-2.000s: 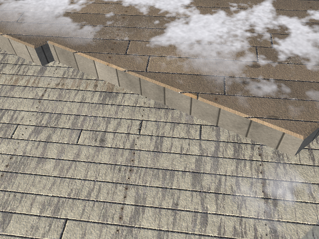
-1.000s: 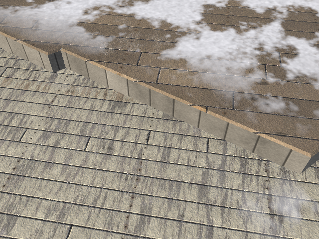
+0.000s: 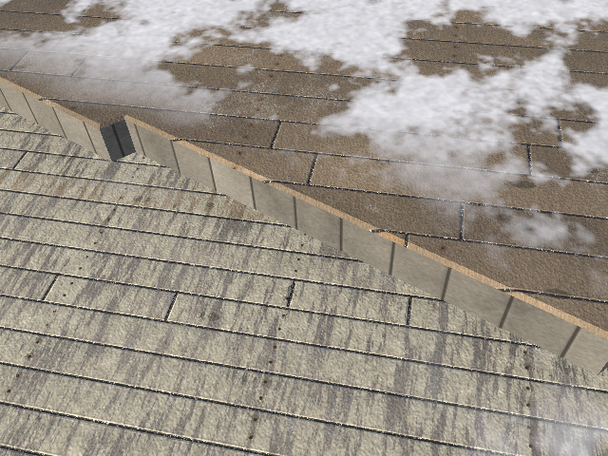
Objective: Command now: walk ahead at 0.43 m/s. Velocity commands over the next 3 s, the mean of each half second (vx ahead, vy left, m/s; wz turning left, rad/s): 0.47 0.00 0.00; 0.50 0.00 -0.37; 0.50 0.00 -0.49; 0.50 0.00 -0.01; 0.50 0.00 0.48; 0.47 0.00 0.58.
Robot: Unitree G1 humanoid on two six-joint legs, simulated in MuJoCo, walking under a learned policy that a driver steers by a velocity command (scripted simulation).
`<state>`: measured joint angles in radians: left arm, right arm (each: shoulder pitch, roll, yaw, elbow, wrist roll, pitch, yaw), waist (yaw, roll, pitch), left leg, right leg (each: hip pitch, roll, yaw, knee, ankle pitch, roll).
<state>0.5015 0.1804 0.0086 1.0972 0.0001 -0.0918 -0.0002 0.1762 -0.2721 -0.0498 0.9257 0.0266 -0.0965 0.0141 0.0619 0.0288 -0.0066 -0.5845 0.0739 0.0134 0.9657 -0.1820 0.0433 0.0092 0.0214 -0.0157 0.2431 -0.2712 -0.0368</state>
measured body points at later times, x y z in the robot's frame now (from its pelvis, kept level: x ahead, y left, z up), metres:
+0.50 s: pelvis +0.28 +0.06 +0.00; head +0.30 +0.06 +0.45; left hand +0.41 +0.33 -0.12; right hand +0.30 -0.21 -0.14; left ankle +0.27 +0.14 -0.75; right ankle +0.38 -0.11 -0.67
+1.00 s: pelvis +0.56 -0.02 +0.00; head +0.60 -0.04 +0.44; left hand +0.65 +0.25 -0.13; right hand +0.62 -0.29 -0.14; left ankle +0.65 +0.14 -0.68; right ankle +0.56 -0.07 -0.75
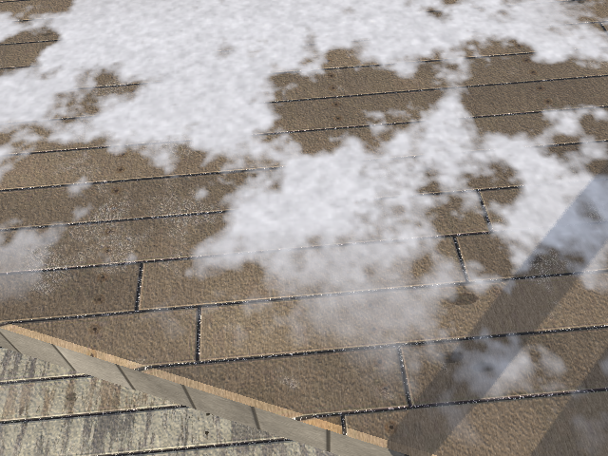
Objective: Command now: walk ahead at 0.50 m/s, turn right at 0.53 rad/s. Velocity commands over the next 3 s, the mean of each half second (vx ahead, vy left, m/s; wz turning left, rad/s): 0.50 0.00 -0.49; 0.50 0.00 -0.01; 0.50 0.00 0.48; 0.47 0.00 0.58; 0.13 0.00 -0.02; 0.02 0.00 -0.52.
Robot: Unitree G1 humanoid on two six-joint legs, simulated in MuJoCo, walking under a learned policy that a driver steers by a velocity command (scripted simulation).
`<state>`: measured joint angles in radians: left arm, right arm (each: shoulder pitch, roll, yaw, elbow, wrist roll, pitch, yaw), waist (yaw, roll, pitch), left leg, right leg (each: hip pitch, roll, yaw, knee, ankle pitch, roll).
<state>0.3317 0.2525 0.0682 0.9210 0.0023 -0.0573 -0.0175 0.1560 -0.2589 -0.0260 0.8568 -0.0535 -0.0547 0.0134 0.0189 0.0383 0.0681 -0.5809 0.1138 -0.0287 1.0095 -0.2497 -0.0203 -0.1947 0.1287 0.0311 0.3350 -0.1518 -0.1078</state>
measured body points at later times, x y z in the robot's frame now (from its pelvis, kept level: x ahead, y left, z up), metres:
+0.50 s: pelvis +0.24 +0.03 +0.00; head +0.26 +0.05 +0.45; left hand +0.42 +0.24 -0.13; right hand +0.19 -0.23 -0.12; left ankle +0.25 +0.13 -0.74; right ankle +0.20 -0.10 -0.58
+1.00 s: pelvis +0.49 -0.13 +0.11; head +0.49 -0.15 +0.56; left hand +0.61 +0.08 -0.02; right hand +0.54 -0.40 -0.02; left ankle +0.49 +0.04 -0.41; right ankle +0.50 -0.19 -0.60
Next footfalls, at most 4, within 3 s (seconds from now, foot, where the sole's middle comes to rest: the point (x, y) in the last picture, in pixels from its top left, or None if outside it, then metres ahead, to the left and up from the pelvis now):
0.26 left None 0.28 0.12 -0.78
0.80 right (440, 388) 0.54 -0.20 -0.63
1.42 left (390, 264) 0.83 -0.13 -0.63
1.80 right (464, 170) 1.13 -0.34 -0.63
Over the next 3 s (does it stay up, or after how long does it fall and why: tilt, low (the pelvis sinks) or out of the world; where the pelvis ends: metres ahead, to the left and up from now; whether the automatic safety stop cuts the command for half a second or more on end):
stays up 1.13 -0.21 0.14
